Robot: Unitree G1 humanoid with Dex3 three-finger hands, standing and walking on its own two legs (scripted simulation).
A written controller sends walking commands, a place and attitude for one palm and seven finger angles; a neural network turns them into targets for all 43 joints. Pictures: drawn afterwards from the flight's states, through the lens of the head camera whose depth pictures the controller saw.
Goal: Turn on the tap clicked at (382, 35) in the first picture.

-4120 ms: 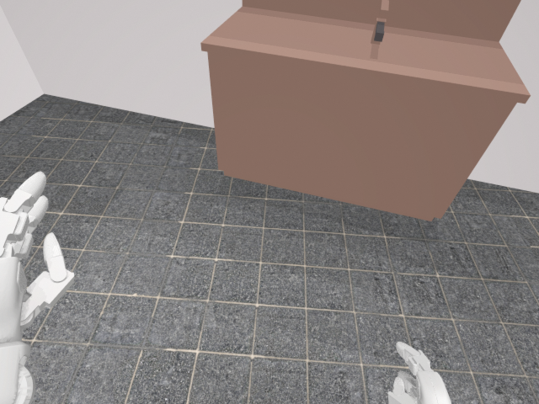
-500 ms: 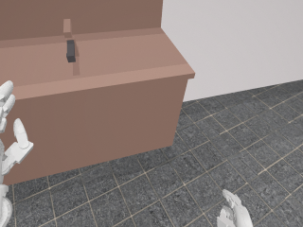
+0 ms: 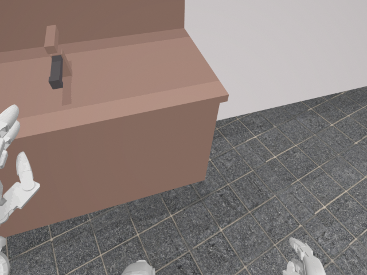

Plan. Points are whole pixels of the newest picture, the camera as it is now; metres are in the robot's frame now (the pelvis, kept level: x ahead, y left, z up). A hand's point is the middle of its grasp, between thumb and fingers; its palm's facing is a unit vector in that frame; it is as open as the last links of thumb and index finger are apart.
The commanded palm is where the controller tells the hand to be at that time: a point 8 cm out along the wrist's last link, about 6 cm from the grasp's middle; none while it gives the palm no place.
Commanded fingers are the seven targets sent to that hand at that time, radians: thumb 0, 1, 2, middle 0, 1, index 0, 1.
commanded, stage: take the last steps up to it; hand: left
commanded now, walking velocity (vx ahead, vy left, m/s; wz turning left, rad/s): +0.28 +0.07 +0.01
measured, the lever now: (56, 82) +0.59 +0.40 +0.06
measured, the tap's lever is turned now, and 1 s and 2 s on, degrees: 0 0 0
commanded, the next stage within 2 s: come to a stop and stand still in 0.68 s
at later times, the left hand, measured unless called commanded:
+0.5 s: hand (48, 132) +0.31 +0.25 +0.18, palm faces +0.42 -0.77 -0.48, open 7.4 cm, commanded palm +0.26 +0.28 +0.17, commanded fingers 0.00 0.90 0.90 -0.20 -0.30 -0.20 -0.30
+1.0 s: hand (51, 113) +0.37 +0.27 +0.17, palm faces +0.43 -0.83 -0.37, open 7.4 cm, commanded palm +0.32 +0.30 +0.17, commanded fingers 0.00 0.90 0.90 -0.20 -0.30 -0.20 -0.30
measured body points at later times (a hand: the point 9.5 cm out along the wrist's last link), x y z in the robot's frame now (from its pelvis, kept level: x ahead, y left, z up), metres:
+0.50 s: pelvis +0.10 +0.01 -0.01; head +0.11 -0.01 +0.44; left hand +0.28 +0.29 +0.20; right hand +0.26 -0.19 -0.11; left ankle +0.09 +0.13 -0.74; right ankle +0.15 -0.08 -0.74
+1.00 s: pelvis +0.15 +0.02 -0.01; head +0.16 +0.04 +0.44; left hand +0.34 +0.31 +0.19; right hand +0.32 -0.22 -0.08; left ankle +0.19 +0.13 -0.74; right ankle +0.15 -0.08 -0.73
